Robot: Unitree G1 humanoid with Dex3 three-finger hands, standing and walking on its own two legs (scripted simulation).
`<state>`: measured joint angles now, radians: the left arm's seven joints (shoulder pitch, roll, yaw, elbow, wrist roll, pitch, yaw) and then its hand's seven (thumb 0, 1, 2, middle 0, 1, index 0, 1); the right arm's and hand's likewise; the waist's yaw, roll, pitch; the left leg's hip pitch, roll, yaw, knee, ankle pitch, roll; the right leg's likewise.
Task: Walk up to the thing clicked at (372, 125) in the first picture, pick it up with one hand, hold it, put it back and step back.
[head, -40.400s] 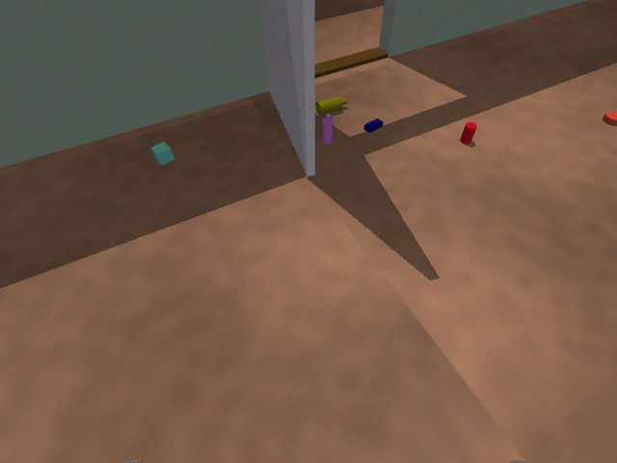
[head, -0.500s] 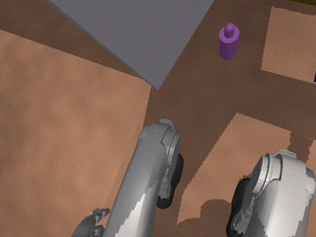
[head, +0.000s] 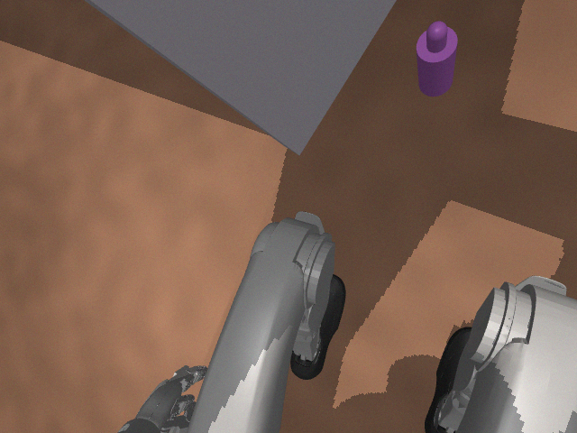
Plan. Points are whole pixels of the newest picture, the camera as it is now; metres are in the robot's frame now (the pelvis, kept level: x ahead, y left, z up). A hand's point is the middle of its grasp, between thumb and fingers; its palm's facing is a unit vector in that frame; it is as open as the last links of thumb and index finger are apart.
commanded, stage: lower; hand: right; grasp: from above
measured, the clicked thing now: out of the picture +0.51 -0.30 -0.23
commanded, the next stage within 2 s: rest in 0.04 s
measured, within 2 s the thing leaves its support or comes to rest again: rests again in 1.18 s
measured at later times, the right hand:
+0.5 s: hand out of the picture +0.51 -0.28 -0.23, palm faces -0.49 +0.07 -0.87, open 7.3 cm
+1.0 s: hand out of the picture +0.51 -0.28 -0.25, palm faces -0.48 +0.07 -0.87, open 7.3 cm
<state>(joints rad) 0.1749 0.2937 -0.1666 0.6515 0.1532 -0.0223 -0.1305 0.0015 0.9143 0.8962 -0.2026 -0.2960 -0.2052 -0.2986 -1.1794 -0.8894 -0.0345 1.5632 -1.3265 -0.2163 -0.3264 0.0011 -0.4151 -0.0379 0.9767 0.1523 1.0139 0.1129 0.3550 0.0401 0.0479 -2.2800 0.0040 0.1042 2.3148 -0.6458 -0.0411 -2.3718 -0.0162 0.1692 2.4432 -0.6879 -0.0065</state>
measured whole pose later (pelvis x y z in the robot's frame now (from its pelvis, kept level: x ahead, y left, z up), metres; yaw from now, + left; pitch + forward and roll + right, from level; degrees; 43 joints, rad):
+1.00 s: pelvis +0.00 +0.00 -0.01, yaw +4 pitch +32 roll +14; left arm 0.15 0.33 -0.29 0.59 0.21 -0.13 -0.16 0.00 0.91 0.90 -0.20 -0.30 -0.21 -0.30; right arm -1.20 -1.04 -0.07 1.67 -1.34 -0.20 -0.46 0.00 -0.43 -0.07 0.93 0.21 0.97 0.16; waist 0.43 0.12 0.17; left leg -2.27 -0.02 0.16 2.33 -0.64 -0.05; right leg -2.38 -0.02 0.24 2.51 -0.72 -0.01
